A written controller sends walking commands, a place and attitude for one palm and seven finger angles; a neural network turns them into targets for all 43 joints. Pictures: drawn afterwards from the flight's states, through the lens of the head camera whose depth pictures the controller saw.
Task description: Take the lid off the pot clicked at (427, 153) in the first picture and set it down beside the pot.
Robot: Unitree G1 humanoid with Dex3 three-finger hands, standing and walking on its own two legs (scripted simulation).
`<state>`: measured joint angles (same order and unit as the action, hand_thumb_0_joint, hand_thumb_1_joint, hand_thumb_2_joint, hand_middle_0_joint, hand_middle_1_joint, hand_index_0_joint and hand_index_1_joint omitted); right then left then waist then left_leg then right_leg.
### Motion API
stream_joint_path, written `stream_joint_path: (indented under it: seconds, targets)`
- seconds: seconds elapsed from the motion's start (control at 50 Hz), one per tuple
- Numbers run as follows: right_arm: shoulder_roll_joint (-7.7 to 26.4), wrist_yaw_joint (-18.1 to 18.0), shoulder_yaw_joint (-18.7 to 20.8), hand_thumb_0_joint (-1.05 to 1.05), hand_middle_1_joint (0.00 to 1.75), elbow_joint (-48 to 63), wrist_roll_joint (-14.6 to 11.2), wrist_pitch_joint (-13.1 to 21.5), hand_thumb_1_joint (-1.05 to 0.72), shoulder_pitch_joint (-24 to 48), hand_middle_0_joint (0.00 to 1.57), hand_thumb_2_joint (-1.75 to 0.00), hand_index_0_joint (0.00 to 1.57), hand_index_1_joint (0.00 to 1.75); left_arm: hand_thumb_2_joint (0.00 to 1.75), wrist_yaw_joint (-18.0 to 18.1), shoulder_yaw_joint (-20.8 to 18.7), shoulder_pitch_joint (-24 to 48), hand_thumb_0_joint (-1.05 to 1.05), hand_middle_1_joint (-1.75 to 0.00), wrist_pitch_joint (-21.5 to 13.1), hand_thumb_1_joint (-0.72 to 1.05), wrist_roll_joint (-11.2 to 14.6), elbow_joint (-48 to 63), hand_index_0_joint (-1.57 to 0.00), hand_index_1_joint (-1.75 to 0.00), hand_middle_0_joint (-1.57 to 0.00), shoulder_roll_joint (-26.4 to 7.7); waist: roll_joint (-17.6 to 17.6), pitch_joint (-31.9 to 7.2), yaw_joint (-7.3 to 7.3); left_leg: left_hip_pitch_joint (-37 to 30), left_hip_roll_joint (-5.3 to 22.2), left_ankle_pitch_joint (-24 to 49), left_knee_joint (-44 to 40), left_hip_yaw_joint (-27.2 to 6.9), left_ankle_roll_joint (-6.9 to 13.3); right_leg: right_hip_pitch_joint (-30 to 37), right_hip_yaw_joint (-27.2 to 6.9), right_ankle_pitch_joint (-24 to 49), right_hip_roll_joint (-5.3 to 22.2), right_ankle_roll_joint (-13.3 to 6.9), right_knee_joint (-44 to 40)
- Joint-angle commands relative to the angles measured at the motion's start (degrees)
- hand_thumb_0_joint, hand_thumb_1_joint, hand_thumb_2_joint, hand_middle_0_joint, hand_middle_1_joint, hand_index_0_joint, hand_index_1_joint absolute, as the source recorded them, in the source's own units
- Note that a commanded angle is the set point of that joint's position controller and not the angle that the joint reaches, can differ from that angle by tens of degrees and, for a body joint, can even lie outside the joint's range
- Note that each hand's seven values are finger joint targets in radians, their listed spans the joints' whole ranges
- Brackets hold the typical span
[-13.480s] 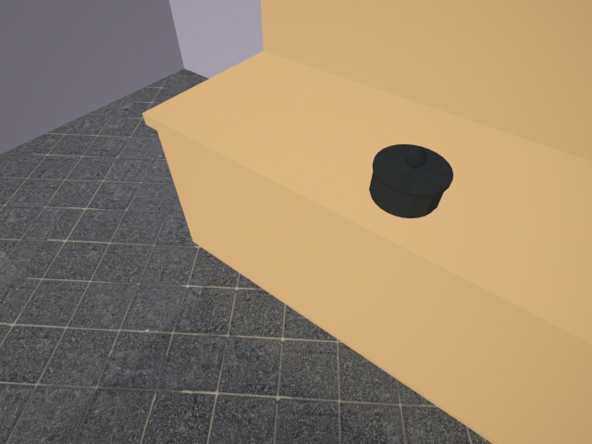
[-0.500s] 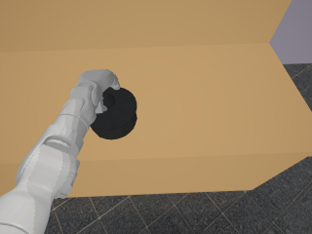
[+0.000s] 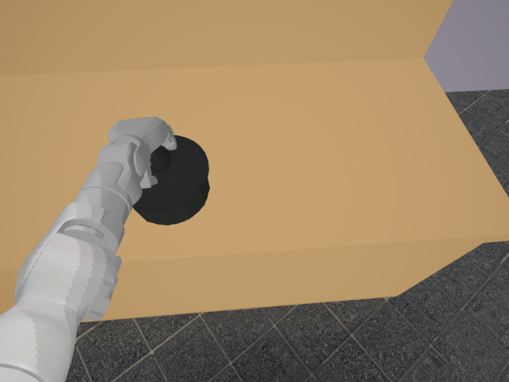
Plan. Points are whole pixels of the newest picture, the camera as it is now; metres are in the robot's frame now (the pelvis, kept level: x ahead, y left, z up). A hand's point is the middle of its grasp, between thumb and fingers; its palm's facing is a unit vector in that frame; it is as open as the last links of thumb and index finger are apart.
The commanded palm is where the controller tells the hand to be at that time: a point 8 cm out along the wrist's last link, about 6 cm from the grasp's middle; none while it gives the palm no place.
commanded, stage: close the fingers and squeeze the knob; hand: left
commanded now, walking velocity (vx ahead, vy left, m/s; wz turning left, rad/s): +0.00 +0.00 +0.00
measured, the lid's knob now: (158, 159) +0.50 +0.15 +0.01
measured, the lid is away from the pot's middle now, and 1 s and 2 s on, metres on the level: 0.00 0.00 0.00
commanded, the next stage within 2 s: lift the lid straight up in 1.64 s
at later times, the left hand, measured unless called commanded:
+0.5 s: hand (146, 162) +0.48 +0.16 +0.03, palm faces -0.41 -0.06 -0.91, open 9.4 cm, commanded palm +0.49 +0.16 +0.09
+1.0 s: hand (148, 161) +0.48 +0.16 +0.03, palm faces -0.41 -0.07 -0.91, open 8.1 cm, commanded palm +0.49 +0.16 +0.09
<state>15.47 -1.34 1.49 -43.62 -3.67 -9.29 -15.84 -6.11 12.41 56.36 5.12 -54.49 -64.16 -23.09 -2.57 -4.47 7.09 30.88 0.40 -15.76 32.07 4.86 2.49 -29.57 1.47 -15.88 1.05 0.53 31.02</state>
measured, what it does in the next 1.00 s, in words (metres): stands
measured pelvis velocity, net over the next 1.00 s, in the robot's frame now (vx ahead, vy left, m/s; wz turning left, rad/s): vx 0.00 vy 0.00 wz -0.01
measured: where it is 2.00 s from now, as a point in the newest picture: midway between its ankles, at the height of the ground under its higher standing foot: outside the picture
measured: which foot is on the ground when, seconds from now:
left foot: down 0.00-1.00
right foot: down 0.00-1.00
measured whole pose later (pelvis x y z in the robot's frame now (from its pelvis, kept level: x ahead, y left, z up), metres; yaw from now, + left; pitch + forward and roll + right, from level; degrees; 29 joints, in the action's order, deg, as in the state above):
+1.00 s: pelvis +0.00 +0.00 +0.00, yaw +0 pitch +15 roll -1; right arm 15.1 -1.3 1.3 -43.3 -3.6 -9.5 -15.9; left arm -6.3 11.5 57.1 5.0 -54.6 -65.4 -23.1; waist -2.5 -5.1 7.4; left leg 31.7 0.5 -16.3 32.9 5.0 2.7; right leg -30.2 1.2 -16.1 0.9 0.8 31.3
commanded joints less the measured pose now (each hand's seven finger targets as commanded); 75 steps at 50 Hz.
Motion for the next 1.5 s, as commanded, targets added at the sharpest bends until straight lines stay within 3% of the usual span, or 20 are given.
stream_joint_path:
  seconds: [0.0, 0.06, 0.08, 0.12, 0.2, 0.26, 0.38, 0.42, 0.46, 0.66, 0.72, 0.74, 1.0, 1.04, 1.12, 1.18, 1.28, 1.42, 1.44, 1.48]
  targets:
    - [8.9, -0.4, 3.0, 0.0, 0.3, 3.7, 0.5, 1.1, -0.9, -4.7, 0.2, -0.9, 0.2, 0.3, 1.33, 1.6, -3.7, 29.4, 0.0, -0.08, -0.9, -0.26, 0.3, 13.5, -0.81, -0.08, -0.81, -12.3, 0.0, -28.9, 0.35, -22.5, -0.5, 27.4, 1.1, -4.0, 1.3, 6.3, 0.0, 24.9, -2.1, -2.8, -1.8]
    - [9.0, -0.2, 2.9, 0.0, 0.3, 3.1, 0.4, 0.8, -0.9, -5.2, 0.2, -0.9, 0.2, 0.3, 1.33, 1.5, -2.5, 27.1, 0.0, -0.08, -0.5, -0.26, -0.2, 8.9, -0.81, -0.08, -0.81, -10.6, 2.1, -24.5, 1.04, -20.4, -0.4, 24.6, 0.8, -4.0, 1.1, 3.9, 0.7, 22.2, -2.5, -2.5, -2.1]
    - [9.3, -0.2, 2.8, 0.0, 0.3, 3.1, 0.4, 0.8, -0.9, -5.0, 0.2, -0.9, 0.2, 0.3, 0.93, 1.7, -3.0, 26.6, 0.0, -0.77, -0.3, -0.08, 0.1, 8.1, -0.46, -0.77, -0.46, -11.3, 3.1, -23.6, 1.02, -19.0, -0.4, 22.6, 0.6, -3.7, 1.3, 4.4, 0.5, 21.2, -2.5, -2.5, -2.2]
    - [9.4, -0.4, 2.9, 0.0, 0.3, 3.8, 0.5, 0.6, -0.9, -4.9, 0.2, -0.9, 0.2, 0.3, 0.93, 1.8, -5.3, 29.1, 0.0, -0.81, -1.0, -0.06, -0.1, 12.5, -0.47, -0.81, -0.47, -14.8, 1.4, -27.7, 0.5, -20.1, -0.8, 24.0, 0.6, -3.7, 1.4, 7.0, -0.3, 24.2, -2.2, -2.6, -2.0]
    - [9.0, -0.3, 2.9, 0.0, 0.3, 3.3, 0.3, 0.8, -0.9, -5.0, 0.2, -0.9, 0.2, 0.3, 0.94, 1.6, -2.7, 26.1, 0.0, -0.86, -0.5, -0.03, 0.2, 7.4, -0.47, -0.86, -0.47, -10.4, 3.0, -22.5, 1.17, -18.7, -0.3, 23.8, 0.8, -3.6, 1.4, 3.6, 0.5, 21.5, -2.5, -2.6, -2.1]
    - [9.2, -0.6, 2.9, 0.0, 0.3, 3.5, 0.4, 0.9, -0.9, -5.4, 0.2, -0.9, 0.2, 0.3, 0.94, 1.7, -3.4, 31.7, 0.0, -0.9, -1.0, 0.0, -0.1, 13.3, -0.48, -0.9, -0.48, -12.9, 0.8, -28.0, 1.28, -21.6, -0.5, 23.7, 0.5, -4.0, 1.3, 5.2, 0.2, 22.3, -2.3, -2.6, -2.0]
    - [8.9, -0.4, 2.9, 0.0, 0.3, 3.0, 0.5, 1.0, -0.9, -5.6, 0.2, -0.9, 0.2, 0.3, 0.94, 1.8, -2.4, 28.7, 0.0, -0.96, -0.8, 0.05, 0.0, 9.3, -0.51, -0.96, -0.51, -10.6, 0.1, -25.5, 1.22, -21.4, -0.1, 25.2, 1.2, -4.0, 1.0, 2.8, 0.7, 21.3, -2.5, -2.7, -1.6]
    - [9.2, -0.4, 2.7, 0.0, 0.3, 3.3, 0.5, 0.7, -0.9, -5.6, 0.2, -0.9, 0.2, 0.3, 0.93, 1.8, -4.0, 28.3, 0.0, -0.98, -0.9, 0.07, -0.2, 9.3, -0.52, -0.98, -0.52, -12.7, 1.8, -26.6, 1.06, -20.4, -0.4, 25.2, 1.1, -4.2, 1.0, 4.5, 0.5, 22.7, -2.5, -2.6, -1.4]
    - [8.9, -0.2, 3.2, 0.0, 0.3, 3.3, 0.6, 0.8, -0.9, -5.6, 0.2, -0.9, 0.2, 0.3, 0.93, 1.8, -2.1, 30.5, 0.0, -1.0, -0.9, 0.09, -0.4, 12.6, -0.53, -1.0, -0.53, -10.3, -0.1, -28.4, 1.17, -23.2, -0.1, 27.5, 1.4, -4.4, 1.0, 3.5, 0.6, 23.2, -2.5, -2.7, -1.4]
    - [9.1, -0.3, 2.9, 0.0, 0.3, 2.9, 0.5, 0.4, -0.9, -5.5, 0.2, -0.9, 0.2, 0.3, 0.88, 2.3, -2.7, 28.5, 0.0, -1.05, -0.1, 0.21, -0.1, 8.4, -0.6, -1.05, -0.6, -10.7, 3.1, -24.3, 1.57, -19.9, -0.1, 23.4, 1.0, -4.0, 1.2, 3.1, 0.8, 21.1, -2.7, -2.5, -1.9]
    - [9.2, -0.5, 2.8, 0.0, 0.3, 3.4, 0.5, 0.5, -0.9, -5.3, 0.2, -0.9, 0.2, 0.3, 0.85, 2.4, -4.5, 31.0, 0.0, -1.06, -0.4, 0.24, -0.6, 12.0, -0.62, -1.06, -0.62, -14.0, 0.4, -28.2, 0.87, -21.1, -0.4, 24.4, 0.7, -4.1, 1.1, 5.3, 0.1, 22.7, -2.4, -2.7, -1.6]
    - [8.7, -0.4, 2.6, 0.0, 0.3, 3.5, 0.4, 0.6, -0.9, -4.8, 0.2, -0.9, 0.2, 0.3, 0.84, 2.2, -2.1, 29.0, 0.0, -1.07, -0.1, 0.26, -0.5, 9.4, -0.63, -1.07, -0.63, -10.6, -0.6, -26.1, 1.09, -20.9, -0.4, 24.4, 0.9, -3.9, 1.0, 3.8, 0.5, 21.5, -2.5, -2.8, -1.4]
    - [9.1, -0.7, 2.6, 0.0, 0.3, 3.6, 0.2, 0.8, -0.9, -5.2, 0.2, -0.9, 0.2, 0.3, 0.68, 1.5, -3.6, 29.9, 0.0, -1.07, -0.5, 0.44, -0.3, 10.1, -0.75, -1.07, -0.75, -12.7, 0.6, -25.6, 0.97, -18.9, -0.4, 23.1, 0.9, -3.6, 1.2, 5.0, 0.0, 22.3, -2.3, -2.8, -1.7]
    - [8.8, -0.7, 2.7, 0.0, 0.3, 3.2, 0.3, 0.8, -0.9, -5.4, 0.2, -0.9, 0.2, 0.3, 0.73, 1.7, -1.5, 29.0, 0.0, -1.08, -0.2, 0.41, -0.9, 8.2, -0.71, -1.06, -0.75, -10.2, -0.4, -24.7, 1.6, -19.9, -0.3, 22.4, 0.8, -3.5, 1.1, 3.0, 0.5, 20.2, -2.6, -2.7, -1.8]
    - [9.5, -1.0, 2.6, 0.0, 0.3, 3.2, 0.4, 0.8, -0.9, -5.7, 0.2, -0.9, 0.2, 0.3, 0.77, 1.8, -4.6, 30.9, 0.0, -1.1, -0.4, 0.4, -0.2, 10.1, -0.68, -1.05, -0.77, -14.3, 2.1, -26.2, 1.47, -18.5, -0.4, 21.2, 0.8, -3.4, 1.5, 5.5, -0.2, 21.9, -2.4, -2.5, -2.1]
    - [9.1, -0.9, 2.6, 0.0, 0.3, 2.9, 0.2, 1.0, -0.9, -5.8, 0.2, -0.9, 0.2, 0.3, 0.78, 1.7, -2.2, 28.7, 0.0, -1.11, -0.2, 0.42, -0.7, 7.3, -0.68, -1.05, -0.79, -11.3, 1.6, -24.0, 1.77, -18.5, -0.3, 21.4, 0.7, -3.3, 1.3, 3.6, 0.4, 20.4, -2.6, -2.6, -2.0]
    - [9.3, -0.9, 2.6, 0.0, 0.3, 2.7, 0.3, 1.1, -0.9, -6.0, 0.2, -0.9, 0.2, 0.3, 0.81, 1.8, -2.7, 30.3, 0.0, -1.12, 0.0, 0.46, -0.7, 7.0, -0.69, -1.05, -0.84, -12.0, 1.5, -24.1, 1.96, -18.6, -0.1, 20.1, 0.6, -3.5, 1.3, 2.8, 0.4, 18.5, -2.6, -2.6, -2.0]
    - [9.2, -1.1, 2.9, 0.0, 0.3, 3.1, 0.6, 1.0, -0.9, -6.1, 0.2, -0.9, 0.2, 0.3, 0.84, 1.7, -3.6, 31.3, 0.0, -1.15, -1.0, 0.54, -0.6, 11.3, -0.71, -1.07, -0.92, -12.9, 0.9, -28.4, 1.67, -21.2, -0.3, 24.4, 1.2, -3.8, 1.3, 5.0, 0.0, 23.2, -2.6, -2.5, -1.9]
    - [8.8, -0.9, 2.8, 0.0, 0.3, 3.0, 0.4, 1.1, -0.9, -5.7, 0.2, -0.9, 0.2, 0.3, 0.85, 1.7, -2.1, 29.9, 0.0, -1.16, -0.6, 0.55, -0.4, 9.1, -0.72, -1.07, -0.94, -10.9, 0.3, -25.7, 1.7, -20.0, -0.3, 23.2, 1.1, -3.4, 1.3, 4.1, 0.2, 21.7, -2.6, -2.6, -1.9]
    - [9.2, -1.0, 2.7, 0.0, 0.3, 2.8, 0.3, 1.1, -0.9, -6.0, 0.2, -0.9, 0.2, 0.3, 0.86, 2.2, -4.6, 28.8, 0.0, -1.16, -0.4, 0.57, -0.6, 7.5, -0.72, -1.08, -0.96, -14.1, 1.6, -24.4, 1.44, -18.8, -0.3, 21.7, 0.8, -3.3, 1.4, 4.4, 0.1, 21.2, -2.6, -2.5, -2.3]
